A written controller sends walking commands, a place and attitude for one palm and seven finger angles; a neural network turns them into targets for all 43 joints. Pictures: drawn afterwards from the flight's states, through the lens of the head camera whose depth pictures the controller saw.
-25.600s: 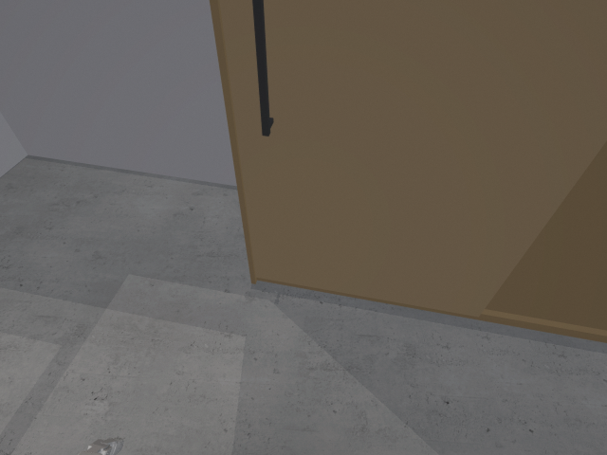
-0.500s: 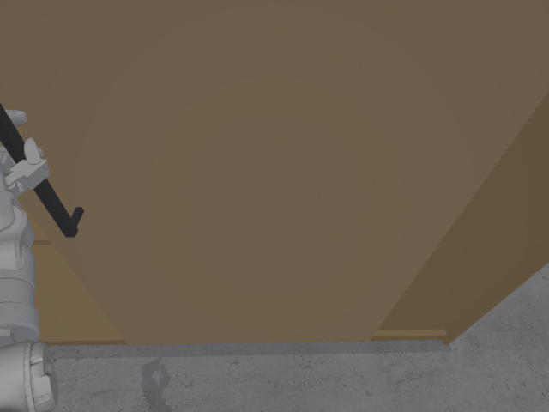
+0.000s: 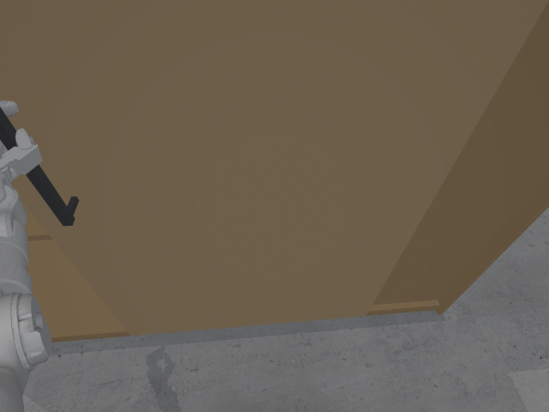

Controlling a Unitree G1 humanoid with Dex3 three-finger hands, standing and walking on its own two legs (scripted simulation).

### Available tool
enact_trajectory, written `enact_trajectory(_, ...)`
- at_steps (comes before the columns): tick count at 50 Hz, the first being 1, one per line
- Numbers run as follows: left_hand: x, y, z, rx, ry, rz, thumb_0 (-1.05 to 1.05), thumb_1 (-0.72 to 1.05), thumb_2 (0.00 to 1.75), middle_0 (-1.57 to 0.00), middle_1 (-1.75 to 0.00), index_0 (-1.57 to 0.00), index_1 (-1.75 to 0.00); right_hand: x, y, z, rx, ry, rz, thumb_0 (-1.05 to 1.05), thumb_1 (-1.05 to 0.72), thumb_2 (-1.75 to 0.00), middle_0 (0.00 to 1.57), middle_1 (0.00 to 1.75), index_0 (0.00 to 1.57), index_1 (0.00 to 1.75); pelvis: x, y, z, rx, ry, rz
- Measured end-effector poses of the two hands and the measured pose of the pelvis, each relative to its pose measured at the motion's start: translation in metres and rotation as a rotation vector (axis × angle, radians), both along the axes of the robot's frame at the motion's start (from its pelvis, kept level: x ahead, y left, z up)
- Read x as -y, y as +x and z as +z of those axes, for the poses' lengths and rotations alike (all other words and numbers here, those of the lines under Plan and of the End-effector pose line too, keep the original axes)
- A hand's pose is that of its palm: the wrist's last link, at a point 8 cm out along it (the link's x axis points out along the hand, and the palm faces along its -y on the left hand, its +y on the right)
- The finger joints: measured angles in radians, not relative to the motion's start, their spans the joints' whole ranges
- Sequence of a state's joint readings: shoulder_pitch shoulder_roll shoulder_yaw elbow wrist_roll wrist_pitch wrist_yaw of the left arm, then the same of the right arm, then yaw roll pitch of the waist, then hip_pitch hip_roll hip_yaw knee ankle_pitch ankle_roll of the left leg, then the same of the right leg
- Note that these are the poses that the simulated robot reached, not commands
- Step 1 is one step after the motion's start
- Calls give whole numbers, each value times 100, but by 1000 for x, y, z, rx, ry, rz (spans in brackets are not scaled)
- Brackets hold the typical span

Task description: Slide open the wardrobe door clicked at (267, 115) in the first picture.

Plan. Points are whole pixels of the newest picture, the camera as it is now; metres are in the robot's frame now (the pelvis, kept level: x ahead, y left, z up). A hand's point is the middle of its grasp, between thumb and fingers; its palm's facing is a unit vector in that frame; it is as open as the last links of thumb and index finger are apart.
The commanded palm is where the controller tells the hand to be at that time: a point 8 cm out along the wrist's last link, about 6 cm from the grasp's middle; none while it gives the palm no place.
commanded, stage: stop walking and hold the door there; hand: left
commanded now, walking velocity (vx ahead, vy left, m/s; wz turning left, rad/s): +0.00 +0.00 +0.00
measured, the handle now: (25, 144) +0.47 +0.39 +0.15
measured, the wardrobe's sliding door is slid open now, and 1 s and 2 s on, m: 0.52 0.52 0.52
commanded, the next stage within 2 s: loosen the grip on the handle in 1.32 s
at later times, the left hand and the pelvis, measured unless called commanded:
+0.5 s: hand (42, 168) +0.44 +0.36 +0.12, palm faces +0.39 -0.89 -0.23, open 5.1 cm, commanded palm +0.39 +0.39 +0.13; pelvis +0.03 +0.07 -0.01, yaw +4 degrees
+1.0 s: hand (46, 170) +0.43 +0.35 +0.12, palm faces +0.39 -0.90 -0.18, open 5.3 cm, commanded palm +0.40 +0.38 +0.13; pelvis +0.01 +0.08 -0.01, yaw +5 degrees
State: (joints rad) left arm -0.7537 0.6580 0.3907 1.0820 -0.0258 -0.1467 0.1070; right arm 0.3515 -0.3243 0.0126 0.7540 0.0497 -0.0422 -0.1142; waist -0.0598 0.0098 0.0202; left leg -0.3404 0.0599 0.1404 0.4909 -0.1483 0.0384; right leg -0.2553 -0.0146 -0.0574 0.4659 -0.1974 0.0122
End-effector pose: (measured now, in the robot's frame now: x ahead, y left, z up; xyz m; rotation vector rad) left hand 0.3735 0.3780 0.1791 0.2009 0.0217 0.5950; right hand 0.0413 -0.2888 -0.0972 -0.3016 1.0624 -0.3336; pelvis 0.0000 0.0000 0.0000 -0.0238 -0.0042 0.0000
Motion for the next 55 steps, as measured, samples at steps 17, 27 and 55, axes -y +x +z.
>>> enact_trajectory(17, -7, 7, -12, -80, 17, -53, -11, 71, 88, -38, -132, -34, -137, -10, 41, -16, -8, 36, 2, 1, -90, -90, 20, 30, 20, 30, -22, 27, -1, 0, 16, 26)
enact_trajectory(27, -21, 21, -46, 6, 62, -223, -13, 72, 87, -44, -138, -44, -139, -87, 98, -12, 60, 12, 109, 1, -90, -90, 20, 30, 20, 30, -82, 22, -11, 11, 42, 58)
enact_trajectory(55, -15, 19, -49, 57, -29, -210, -7, 80, 84, -45, -140, -33, -140, -123, 135, 6, 132, 32, 234, 1, -90, -90, 20, 30, 20, 30, -87, 14, -4, -3, 14, 72)
